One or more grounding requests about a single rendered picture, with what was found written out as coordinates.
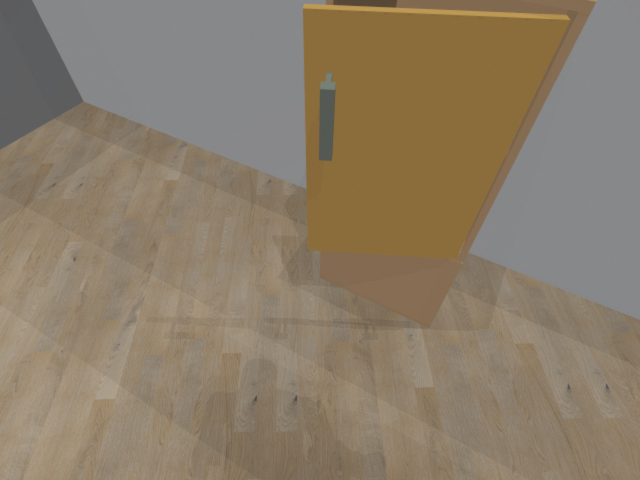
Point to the cupboard door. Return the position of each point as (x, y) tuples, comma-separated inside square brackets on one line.
[(427, 104)]

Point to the handle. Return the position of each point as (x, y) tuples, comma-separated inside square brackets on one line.
[(326, 123)]

